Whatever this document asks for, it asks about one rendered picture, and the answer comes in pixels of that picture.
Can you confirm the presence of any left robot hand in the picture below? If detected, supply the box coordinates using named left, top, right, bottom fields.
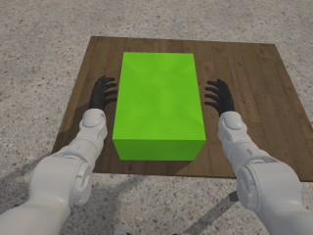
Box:
left=88, top=75, right=117, bottom=111

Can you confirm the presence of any left robot upper arm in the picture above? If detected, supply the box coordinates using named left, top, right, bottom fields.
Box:
left=0, top=156, right=92, bottom=235

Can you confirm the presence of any carton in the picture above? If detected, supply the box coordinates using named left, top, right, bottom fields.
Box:
left=112, top=52, right=206, bottom=161

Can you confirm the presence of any right robot upper arm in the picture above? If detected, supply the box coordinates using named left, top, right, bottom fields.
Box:
left=237, top=162, right=313, bottom=235

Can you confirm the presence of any left robot forearm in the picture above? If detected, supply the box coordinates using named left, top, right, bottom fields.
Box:
left=28, top=109, right=108, bottom=197

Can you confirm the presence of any table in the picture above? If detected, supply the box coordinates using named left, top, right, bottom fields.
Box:
left=51, top=35, right=313, bottom=202

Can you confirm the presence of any right robot hand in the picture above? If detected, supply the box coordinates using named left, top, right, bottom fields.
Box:
left=204, top=78, right=236, bottom=117

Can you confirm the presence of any right robot forearm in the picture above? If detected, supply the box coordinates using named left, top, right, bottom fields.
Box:
left=217, top=111, right=303, bottom=203

